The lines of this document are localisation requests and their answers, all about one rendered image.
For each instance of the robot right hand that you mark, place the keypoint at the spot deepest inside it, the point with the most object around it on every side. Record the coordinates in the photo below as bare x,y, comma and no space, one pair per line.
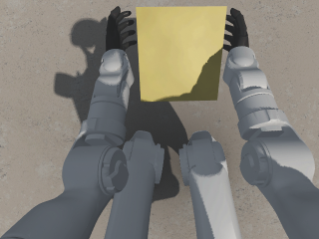
239,33

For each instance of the robot right forearm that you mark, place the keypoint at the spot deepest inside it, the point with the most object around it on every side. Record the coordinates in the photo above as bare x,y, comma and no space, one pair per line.
257,111

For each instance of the left robot shin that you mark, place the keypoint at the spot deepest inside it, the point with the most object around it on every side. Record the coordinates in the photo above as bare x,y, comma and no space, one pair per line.
128,146

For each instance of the robot shin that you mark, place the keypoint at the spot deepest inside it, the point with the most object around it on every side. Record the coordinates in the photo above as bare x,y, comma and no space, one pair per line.
218,152
128,146

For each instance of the right robot shin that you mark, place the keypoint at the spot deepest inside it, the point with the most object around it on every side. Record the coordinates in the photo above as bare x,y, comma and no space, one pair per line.
218,152

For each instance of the robot left hand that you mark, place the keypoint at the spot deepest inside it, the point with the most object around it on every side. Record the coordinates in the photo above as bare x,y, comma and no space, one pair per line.
114,38

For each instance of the robot right upper arm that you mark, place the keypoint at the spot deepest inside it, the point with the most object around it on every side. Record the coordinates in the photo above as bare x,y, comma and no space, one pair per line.
282,168

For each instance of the carton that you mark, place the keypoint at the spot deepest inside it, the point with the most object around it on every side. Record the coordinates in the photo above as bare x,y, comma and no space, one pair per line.
180,52

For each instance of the robot left forearm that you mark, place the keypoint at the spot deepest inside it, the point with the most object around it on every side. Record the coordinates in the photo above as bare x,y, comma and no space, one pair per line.
105,124

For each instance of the robot left upper arm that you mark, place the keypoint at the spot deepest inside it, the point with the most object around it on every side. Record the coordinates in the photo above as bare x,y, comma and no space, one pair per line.
91,175

